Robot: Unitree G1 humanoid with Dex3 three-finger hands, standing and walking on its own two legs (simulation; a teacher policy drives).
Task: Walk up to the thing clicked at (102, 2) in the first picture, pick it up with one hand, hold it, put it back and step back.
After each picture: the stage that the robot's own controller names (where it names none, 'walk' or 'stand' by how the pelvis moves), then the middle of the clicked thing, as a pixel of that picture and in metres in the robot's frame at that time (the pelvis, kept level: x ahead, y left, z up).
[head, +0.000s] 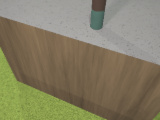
stand; (98, 5) +0.78 -0.07 +0.09
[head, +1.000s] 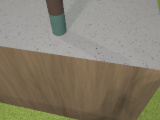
walk; (55, 8) +0.67 +0.14 +0.11
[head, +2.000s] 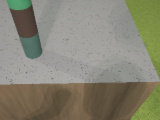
stand; (27, 28) +0.52 +0.21 +0.12
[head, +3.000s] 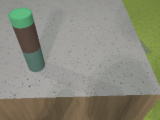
stand; (29, 43) +0.49 +0.20 +0.09
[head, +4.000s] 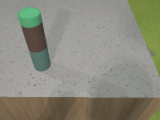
stand; (36, 43) +0.49 +0.18 +0.09
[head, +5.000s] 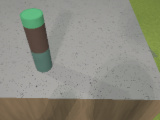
stand; (38, 44) +0.49 +0.17 +0.09
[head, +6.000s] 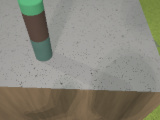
rise first; (38, 32) +0.51 +0.17 +0.09
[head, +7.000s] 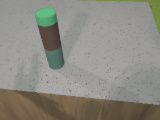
rise first; (51, 42) +0.50 +0.16 +0.09
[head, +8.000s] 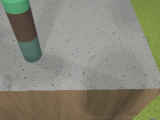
go down; (25, 31) +0.51 +0.16 +0.10
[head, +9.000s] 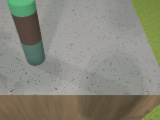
go down; (30, 34) +0.49 +0.15 +0.11
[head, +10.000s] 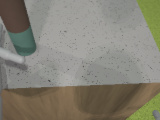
close in; (16, 20) +0.49 +0.17 +0.14
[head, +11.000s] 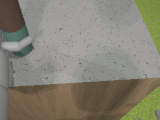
lift; (10, 20) +0.49 +0.17 +0.15
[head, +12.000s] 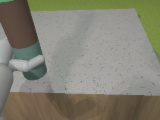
lift; (22, 35) +0.34 +0.16 +0.28
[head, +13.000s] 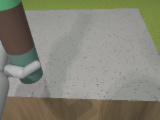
hold; (18, 41) +0.32 +0.17 +0.27
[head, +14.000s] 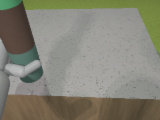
hold; (18, 40) +0.33 +0.16 +0.27
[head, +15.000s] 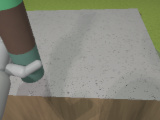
hold; (19, 40) +0.33 +0.16 +0.27
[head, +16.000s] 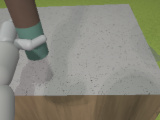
crouch; (25, 17) +0.42 +0.15 +0.28
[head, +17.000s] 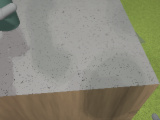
lower; out of the picture +0.51 +0.19 +0.29
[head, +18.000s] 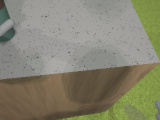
lower; out of the picture +0.53 +0.18 +0.16
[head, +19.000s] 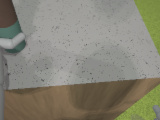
lower; (2, 15) +0.50 +0.18 +0.15
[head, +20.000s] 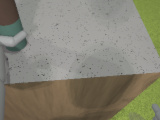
lower; (4, 12) +0.51 +0.17 +0.15
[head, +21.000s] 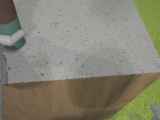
lower; (2, 11) +0.51 +0.17 +0.15
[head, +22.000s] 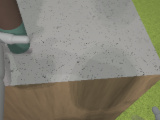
open; (8, 17) +0.51 +0.17 +0.15
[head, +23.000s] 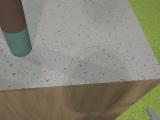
sink last; (12, 20) +0.49 +0.16 +0.14
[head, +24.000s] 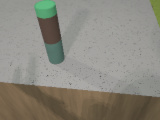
sink last; (51, 35) +0.52 +0.16 +0.12
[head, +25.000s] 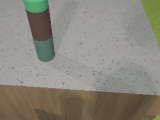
stand; (41, 31) +0.50 +0.16 +0.12
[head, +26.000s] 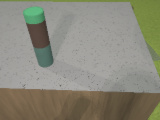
stand; (40, 40) +0.53 +0.18 +0.09
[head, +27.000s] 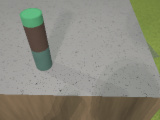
stand; (38, 43) +0.50 +0.18 +0.09
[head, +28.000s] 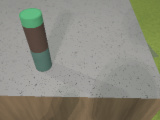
stand; (38, 43) +0.49 +0.18 +0.09
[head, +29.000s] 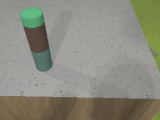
stand; (38, 43) +0.49 +0.17 +0.09
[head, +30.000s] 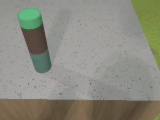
stand; (37, 44) +0.48 +0.18 +0.09
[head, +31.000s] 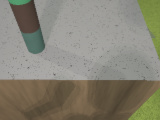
walk; (28, 23) +0.52 +0.20 +0.11
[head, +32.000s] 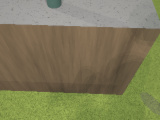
walk; out of the picture +0.77 +0.16 +0.12
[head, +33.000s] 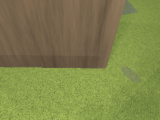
stand; out of the picture +1.09 +0.25 +0.12
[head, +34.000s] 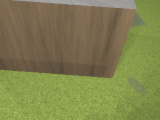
stand; out of the picture +1.10 +0.17 +0.10
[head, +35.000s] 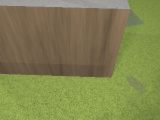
stand; out of the picture +1.12 +0.18 +0.09
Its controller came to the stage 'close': yes
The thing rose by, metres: 0.21
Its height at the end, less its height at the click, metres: +0.00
